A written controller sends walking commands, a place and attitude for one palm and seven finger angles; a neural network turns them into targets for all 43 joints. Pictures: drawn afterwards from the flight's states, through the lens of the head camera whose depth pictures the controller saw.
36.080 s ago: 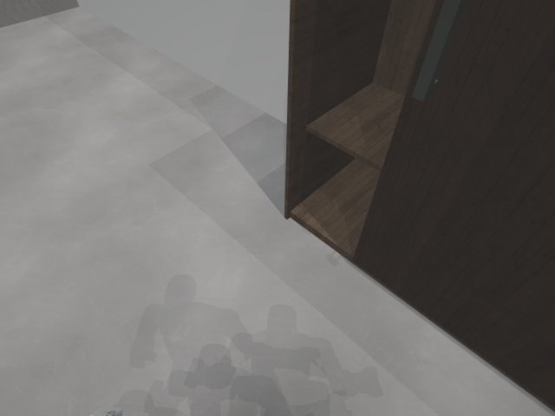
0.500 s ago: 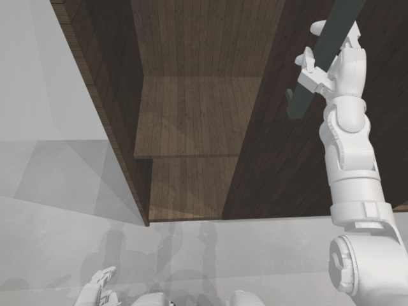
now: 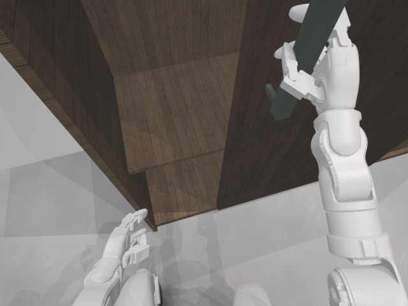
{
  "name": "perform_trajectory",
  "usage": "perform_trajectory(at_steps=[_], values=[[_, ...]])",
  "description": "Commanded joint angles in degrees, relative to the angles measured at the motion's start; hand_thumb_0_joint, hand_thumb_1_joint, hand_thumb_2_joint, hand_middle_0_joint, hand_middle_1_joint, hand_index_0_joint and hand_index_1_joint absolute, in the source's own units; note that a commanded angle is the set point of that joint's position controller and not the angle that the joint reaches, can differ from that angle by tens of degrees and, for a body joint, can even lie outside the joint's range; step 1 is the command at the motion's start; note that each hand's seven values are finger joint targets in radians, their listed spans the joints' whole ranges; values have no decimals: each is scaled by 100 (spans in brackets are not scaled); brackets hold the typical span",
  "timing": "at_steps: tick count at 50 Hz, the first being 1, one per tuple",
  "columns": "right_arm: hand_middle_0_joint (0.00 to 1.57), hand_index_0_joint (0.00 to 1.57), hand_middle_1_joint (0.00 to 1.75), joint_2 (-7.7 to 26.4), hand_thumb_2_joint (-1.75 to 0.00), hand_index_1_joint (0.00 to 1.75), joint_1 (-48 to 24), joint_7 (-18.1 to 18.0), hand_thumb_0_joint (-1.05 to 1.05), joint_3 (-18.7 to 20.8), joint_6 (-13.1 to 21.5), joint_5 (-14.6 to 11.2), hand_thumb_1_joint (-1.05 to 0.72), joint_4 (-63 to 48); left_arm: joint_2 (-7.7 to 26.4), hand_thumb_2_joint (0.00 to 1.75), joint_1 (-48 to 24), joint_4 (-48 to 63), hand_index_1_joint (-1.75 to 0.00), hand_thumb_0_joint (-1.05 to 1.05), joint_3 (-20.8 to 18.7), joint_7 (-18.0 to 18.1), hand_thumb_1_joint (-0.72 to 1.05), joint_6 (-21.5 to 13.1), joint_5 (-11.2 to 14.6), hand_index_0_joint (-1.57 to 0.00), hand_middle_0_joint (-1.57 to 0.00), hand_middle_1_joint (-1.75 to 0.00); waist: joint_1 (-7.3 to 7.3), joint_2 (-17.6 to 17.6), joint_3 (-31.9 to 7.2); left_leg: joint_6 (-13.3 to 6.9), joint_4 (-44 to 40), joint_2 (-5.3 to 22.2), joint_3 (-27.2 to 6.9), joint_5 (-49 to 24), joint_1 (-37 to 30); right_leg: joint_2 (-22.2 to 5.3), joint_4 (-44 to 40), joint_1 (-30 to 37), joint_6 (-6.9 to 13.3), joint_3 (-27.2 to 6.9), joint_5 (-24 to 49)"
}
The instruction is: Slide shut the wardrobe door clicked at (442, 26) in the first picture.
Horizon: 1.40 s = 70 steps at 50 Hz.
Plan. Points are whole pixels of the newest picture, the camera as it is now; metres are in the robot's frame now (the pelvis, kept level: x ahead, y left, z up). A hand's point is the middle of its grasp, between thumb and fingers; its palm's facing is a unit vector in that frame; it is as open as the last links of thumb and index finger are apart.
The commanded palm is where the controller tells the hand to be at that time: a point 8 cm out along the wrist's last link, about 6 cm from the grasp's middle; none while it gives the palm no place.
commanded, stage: step sideways, sliding the door along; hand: right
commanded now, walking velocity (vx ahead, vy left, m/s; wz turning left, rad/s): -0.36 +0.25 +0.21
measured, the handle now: (295, 46) +0.43 -0.19 +0.21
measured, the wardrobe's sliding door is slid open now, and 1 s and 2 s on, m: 0.30 0.00 0.00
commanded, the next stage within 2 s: stop walking and hold the door there in 1.36 s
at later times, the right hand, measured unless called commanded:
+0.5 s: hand (197, 93) +0.37 -0.04 +0.21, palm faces +0.11 +0.99 -0.04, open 6.9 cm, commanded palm +0.34 -0.02 +0.19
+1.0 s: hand (71, 122) +0.34 +0.12 +0.21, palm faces -0.03 +1.00 -0.05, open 6.6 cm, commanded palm +0.32 +0.11 +0.20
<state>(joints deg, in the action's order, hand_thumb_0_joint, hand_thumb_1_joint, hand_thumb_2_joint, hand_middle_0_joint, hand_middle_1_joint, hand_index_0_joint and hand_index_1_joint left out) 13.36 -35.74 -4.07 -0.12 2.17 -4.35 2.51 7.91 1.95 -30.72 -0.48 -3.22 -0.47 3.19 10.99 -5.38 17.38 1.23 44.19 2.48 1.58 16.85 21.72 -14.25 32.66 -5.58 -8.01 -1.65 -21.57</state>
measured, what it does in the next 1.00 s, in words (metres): steps to the left: left foot, then right foot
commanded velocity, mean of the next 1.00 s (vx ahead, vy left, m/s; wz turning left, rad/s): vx -0.21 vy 0.27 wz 0.19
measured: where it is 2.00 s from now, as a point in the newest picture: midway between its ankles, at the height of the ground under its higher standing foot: outside the picture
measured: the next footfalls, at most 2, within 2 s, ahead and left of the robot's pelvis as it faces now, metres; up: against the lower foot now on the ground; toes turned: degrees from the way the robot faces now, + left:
left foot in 0.06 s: +0.13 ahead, +0.19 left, +0.00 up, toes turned +3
right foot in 0.26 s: +0.07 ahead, -0.08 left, +0.00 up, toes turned -10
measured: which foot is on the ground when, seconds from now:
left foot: up 0.00-0.04, down 0.06-0.26, up 0.28-0.60, down 0.62-0.82, up 0.84-1.00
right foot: down 0.00-0.08, up 0.10-0.24, down 0.26-0.64, up 0.66-0.80, down 0.82-1.00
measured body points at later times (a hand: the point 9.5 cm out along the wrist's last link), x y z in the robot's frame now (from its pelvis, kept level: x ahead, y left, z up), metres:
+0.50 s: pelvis +0.02 +0.10 +0.01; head +0.12 +0.07 +0.45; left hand +0.23 +0.30 -0.08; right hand +0.36 -0.09 +0.21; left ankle +0.03 +0.28 -0.67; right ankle +0.03 -0.07 -0.73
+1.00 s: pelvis -0.03 +0.21 +0.00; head +0.03 +0.20 +0.45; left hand +0.14 +0.46 -0.08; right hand +0.34 +0.07 +0.21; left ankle -0.03 +0.35 -0.68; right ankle +0.00 +0.04 -0.73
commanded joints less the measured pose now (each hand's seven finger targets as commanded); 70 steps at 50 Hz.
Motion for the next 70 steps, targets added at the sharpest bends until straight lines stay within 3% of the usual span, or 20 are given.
perform_trajectory(at_steps=[1, 4, 6, 9, 11, 13, 20, 27, 30, 34, 39, 41, 46, 54, 58, 63, 64, 65, 67, 70], values=[[45, 45, 140, -427, -90, 140, -2335, 340, 0, -1054, 827, 219, -90, -2169, 911, 90, -177, 748, -30, 0, -384, 78, 90, -327, 147, -20, -20, -30, -1283, -672, -3003, -31, -1903, -493, 489, -1805, -1291, -210, 1228, 1390, 822, 644, 5249], [45, 45, 140, 196, -90, 140, -1523, 256, 0, -668, 807, 297, -90, -2441, 544, 90, -375, 741, -30, 0, -260, 148, 90, -396, 63, -20, -20, -30, -1143, 2081, -3240, -836, -1678, 1237, -1384, -7898, -3298, 1117, 3142, -1343, 611, 565, -1004], [45, 45, 140, 201, -90, 140, -1145, 151, 0, -503, 778, 109, -90, -2841, 694, 90, -279, 613, -30, 0, -417, 283, 90, -361, 72, -20, -20, -30, -1084, 3092, -3339, -1095, -1590, 1576, -1803, -7139, -2743, 867, 3404, -1492, 709, -92, -1768], [45, 45, 140, -321, -90, 140, -1181, -26, 0, -909, 1025, 42, -90, -3806, 605, 90, -450, 460, -30, 0, -216, 236, 90, -420, 39, -20, -20, -30, -1282, 1724, -3349, -1002, -1201, 1258, -1133, -6508, -2865, 893, 595, -1239, 681, 216, -899], [45, 45, 140, -292, -90, 140, -1110, -43, 0, -996, 1158, 29, -90, -4101, 737, 90, -474, 466, -30, 0, -309, 236, 90, -302, 21, -20, -20, -30, -1418, 833, -3559, -529, -335, 771, -548, -4856, -1852, 557, -1199, 583, 699, 546, 2270], [45, 45, 140, -740, -90, 140, -844, 114, 0, -1303, 1217, -40, -90, -3975, 1119, 90, -415, 815, -30, 0, -557, 77, 90, -275, 6, -20, -20, -30, -1168, -760, -3830, -16, 1400, -46, -295, 1068, 439, -1742, -783, 2124, 1883, -1387, 6988], [45, 45, 140, -1022, -90, 140, -1067, 241, 0, -1506, 979, 332, -90, -3537, 1123, 90, -222, 786, -30, 0, -537, -196, 90, -533, -32, -20, -20, -30, -1202, -1068, -2896, 50, 1662, 68, -194, 845, 811, -1104, -557, 1480, 1432, 556, 5181], [45, 45, 140, -800, -90, 140, -946, 297, 0, -1343, 1169, 378, -90, -3265, 1042, 90, -32, 738, -30, 0, -463, -176, 90, -691, -79, -20, -20, -30, -1372, -1117, -3032, 18, -663, -233, 264, 84, -259, -928, 32, 1556, 1107, 754, 5434], [45, 45, 140, -522, -90, 140, -1051, 305, 0, -1188, 1261, 406, -90, -3390, 858, 90, -155, 755, -30, 0, -378, -143, 90, -727, 92, -20, -20, -30, -1221, -69, -3346, 36, -2257, -131, 252, -2295, -1582, -370, 1054, 1060, 833, 752, 3960], [45, 45, 140, -3, -90, 140, -474, 95, 0, -796, 1146, 268, -90, -3417, 648, 90, -224, 579, -30, 0, -410, 99, 90, -747, 41, -20, -20, -30, -1094, 3438, -3715, -921, -1408, 1506, -1774, -7346, -2690, 1011, 3182, -1505, 736, 89, -1774], [45, 45, 140, -443, -90, 140, -694, -24, 0, -1036, 1270, 84, -90, -3820, 749, 90, -344, 424, -30, 0, -400, 163, 90, -479, -67, -20, -20, -30, -1424, 1070, -3664, -437, -318, 578, -476, -4177, -1756, 424, -1276, 446, 678, 651, 2280], [45, 45, 140, -407, -90, 140, -464, 65, 0, -934, 1229, 88, -90, -3477, 1078, 90, -238, 691, -30, 0, -580, 104, 90, -342, -109, -20, -20, -30, -1227, -762, -3580, -78, 828, -25, -269, 635, 444, -1578, -1074, 1964, 1600, -907, 6047], [45, 45, 140, -44, -90, 140, -1224, 84, 0, -309, 1063, 230, -90, -2674, 1101, 90, -359, 448, -30, 0, -544, -46, 90, -291, -128, -20, -20, -30, -1208, -1426, -3022, -39, 1129, -67, -359, 898, 467, -1357, -622, 1035, 1626, 59, 4666], [45, 45, 140, -241, -90, 140, -1720, 245, 0, -697, 900, 183, -90, -2044, 942, 90, -86, 571, -30, 0, -355, 37, 90, -327, 150, -20, -20, -30, -1275, -20, -3123, -37, -2031, -270, 276, -1134, -1666, -226, 846, -6, 933, 694, 2051], [45, 45, 140, 32, -90, 140, -2062, -4, 0, -692, 706, 157, -90, -2054, 949, 90, -224, 302, -30, 0, -449, 201, 90, -463, 72, -20, -20, -30, -1087, 2648, -3001, -1207, -2344, 1310, -2441, -3002, -1787, 1083, 3715, -1972, 808, 1, -1407], [45, 45, 140, -474, -90, 140, -2114, -92, 0, -906, 929, 48, -90, -2133, 856, 90, 4, 85, -30, 0, -321, 252, 90, -221, 29, -20, -20, -30, -1455, 1052, -3406, -897, -543, 693, -601, -3063, -1946, 1050, -1121, -370, 775, 679, 1201], [45, 45, 140, -383, -90, 140, -2100, -60, 0, -868, 978, 18, -90, -2168, 1048, 90, -20, 182, -30, 0, -463, 273, 90, -228, -25, -20, -20, -30, -1443, 325, -3375, -631, 90, 311, -333, -2294, -866, 556, -1546, 946, 822, 432, 2377], [45, 45, 140, -478, -90, 140, -2051, -15, 0, -930, 985, -59, -90, -2199, 1277, 90, 30, 299, -30, 0, -595, 238, 90, -263, -60, -20, -20, -30, -1316, -875, -3437, -270, 842, -108, -18, 219, 926, -987, -1217, 2360, 1361, -1285, 4727], [45, 45, 140, -523, -90, 140, -2067, 64, 0, -894, 872, -154, -90, -2121, 1179, 90, -103, 533, -30, 0, -453, 84, 90, -203, 17, -20, -20, -30, -1285, -412, -3564, -178, 2150, -299, -701, 1199, 1160, -1545, -831, 2209, 1963, -1754, 5159], [45, 45, 140, -222, -90, 140, -2279, 88, 0, -634, 826, -5, -90, -2137, 1193, 90, 64, 246, -30, 0, -452, -37, 90, -216, -5, -20, -20, -30, -1307, -368, -3145, -103, 2380, -201, -513, 813, 1520, -1055, -630, 1943, 1718, -744, 4930]])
